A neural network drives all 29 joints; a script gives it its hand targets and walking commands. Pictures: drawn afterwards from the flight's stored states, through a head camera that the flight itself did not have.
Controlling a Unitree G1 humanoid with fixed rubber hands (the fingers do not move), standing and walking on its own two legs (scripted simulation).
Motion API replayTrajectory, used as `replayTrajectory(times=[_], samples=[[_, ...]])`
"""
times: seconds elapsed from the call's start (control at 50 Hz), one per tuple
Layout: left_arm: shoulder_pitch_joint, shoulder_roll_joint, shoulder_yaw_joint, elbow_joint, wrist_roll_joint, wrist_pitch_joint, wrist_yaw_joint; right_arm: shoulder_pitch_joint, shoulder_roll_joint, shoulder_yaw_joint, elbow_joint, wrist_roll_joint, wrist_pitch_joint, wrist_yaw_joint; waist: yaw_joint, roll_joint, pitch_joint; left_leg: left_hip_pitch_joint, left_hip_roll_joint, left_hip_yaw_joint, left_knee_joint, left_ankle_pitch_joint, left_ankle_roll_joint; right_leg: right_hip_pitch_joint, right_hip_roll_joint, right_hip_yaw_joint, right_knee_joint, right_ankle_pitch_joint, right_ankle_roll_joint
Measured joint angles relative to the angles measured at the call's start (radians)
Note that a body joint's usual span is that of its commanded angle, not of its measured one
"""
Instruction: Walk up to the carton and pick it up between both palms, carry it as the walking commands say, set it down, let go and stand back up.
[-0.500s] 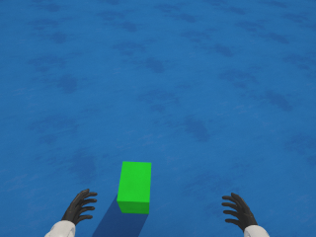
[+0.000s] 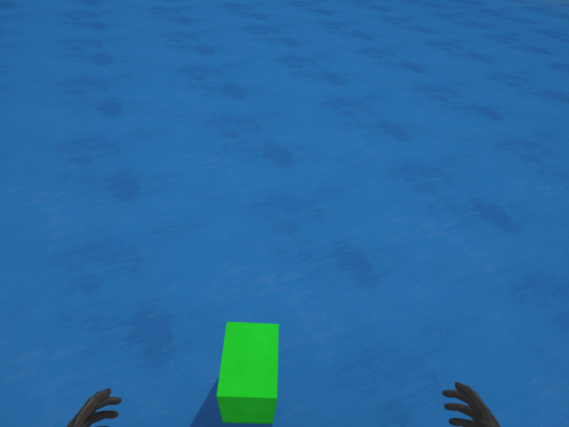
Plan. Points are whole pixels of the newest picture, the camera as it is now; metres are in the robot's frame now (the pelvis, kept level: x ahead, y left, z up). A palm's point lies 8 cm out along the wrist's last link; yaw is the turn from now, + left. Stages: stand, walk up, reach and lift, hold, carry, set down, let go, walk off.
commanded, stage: stand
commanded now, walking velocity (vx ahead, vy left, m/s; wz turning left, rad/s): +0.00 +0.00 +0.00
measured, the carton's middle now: (250, 373) +0.42 +0.09 -0.64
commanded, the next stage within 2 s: none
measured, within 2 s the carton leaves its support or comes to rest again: neither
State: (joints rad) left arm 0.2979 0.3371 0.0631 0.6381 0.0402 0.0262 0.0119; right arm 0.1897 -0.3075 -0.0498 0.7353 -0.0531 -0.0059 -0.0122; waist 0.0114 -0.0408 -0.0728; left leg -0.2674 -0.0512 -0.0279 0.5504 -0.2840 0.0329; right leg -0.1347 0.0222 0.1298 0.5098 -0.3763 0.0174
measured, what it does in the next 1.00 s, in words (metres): stands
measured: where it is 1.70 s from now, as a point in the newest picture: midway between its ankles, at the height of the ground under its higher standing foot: outside the picture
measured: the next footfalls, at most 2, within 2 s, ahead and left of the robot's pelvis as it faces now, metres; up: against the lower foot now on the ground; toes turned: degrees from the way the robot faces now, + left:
none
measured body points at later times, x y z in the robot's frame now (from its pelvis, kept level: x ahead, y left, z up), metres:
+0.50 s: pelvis -0.01 +0.00 +0.01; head -0.03 +0.01 +0.45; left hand +0.10 +0.29 -0.10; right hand +0.12 -0.30 -0.09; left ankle +0.00 +0.10 -0.73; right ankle -0.06 -0.14 -0.73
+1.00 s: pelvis -0.04 -0.01 +0.01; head -0.06 +0.00 +0.46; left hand +0.05 +0.30 -0.11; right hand +0.07 -0.32 -0.09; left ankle +0.00 +0.10 -0.73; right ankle -0.06 -0.14 -0.73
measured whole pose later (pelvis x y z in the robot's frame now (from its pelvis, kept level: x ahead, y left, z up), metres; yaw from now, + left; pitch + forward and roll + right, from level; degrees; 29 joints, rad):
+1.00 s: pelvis -0.04 -0.01 +0.01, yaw +0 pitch -3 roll -1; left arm 0.22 0.37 0.03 0.93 0.02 -0.01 0.01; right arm 0.14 -0.36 -0.02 1.01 -0.02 -0.03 -0.01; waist 0.00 -0.02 0.00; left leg -0.19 -0.03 -0.04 0.42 -0.16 0.02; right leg -0.06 0.04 0.12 0.38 -0.26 0.01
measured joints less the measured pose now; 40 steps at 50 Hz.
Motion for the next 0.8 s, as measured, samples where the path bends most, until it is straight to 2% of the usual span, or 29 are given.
replayTrajectory(times=[0.18,0.8], samples=[[0.011,0.011,-0.006,0.064,-0.005,-0.029,0.004,-0.016,-0.028,-0.001,0.058,0.011,-0.011,0.000,-0.002,0.002,0.011,0.005,0.002,-0.001,-0.012,0.008,0.001,0.009,0.000,0.000,-0.020,0.012,0.001],[-0.062,0.023,-0.030,0.245,-0.015,-0.041,0.002,-0.045,-0.048,0.020,0.230,0.029,-0.023,-0.001,-0.012,0.024,0.055,0.070,0.016,-0.011,-0.116,0.096,-0.013,0.065,0.008,-0.007,-0.109,0.093,-0.007]])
